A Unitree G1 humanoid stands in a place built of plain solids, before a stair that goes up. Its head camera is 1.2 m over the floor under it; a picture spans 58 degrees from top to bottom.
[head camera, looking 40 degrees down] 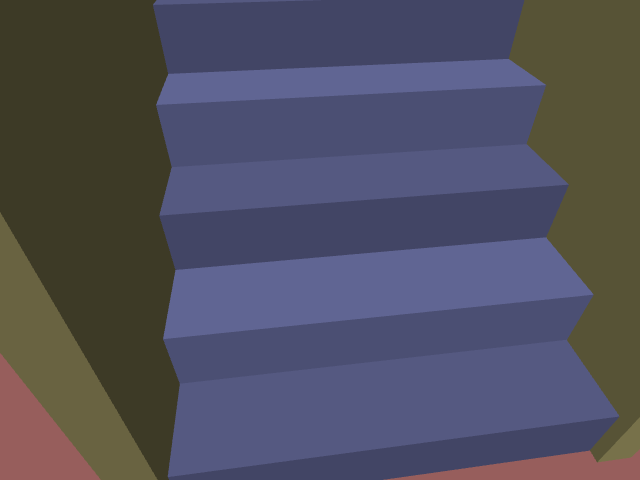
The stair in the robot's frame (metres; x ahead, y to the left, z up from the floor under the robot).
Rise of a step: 0.19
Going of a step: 0.23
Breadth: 1.09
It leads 7 degrees to the left of straight ahead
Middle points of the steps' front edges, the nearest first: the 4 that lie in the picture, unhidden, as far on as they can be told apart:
0.46 -0.20 0.19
0.69 -0.17 0.37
0.93 -0.14 0.56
1.16 -0.11 0.75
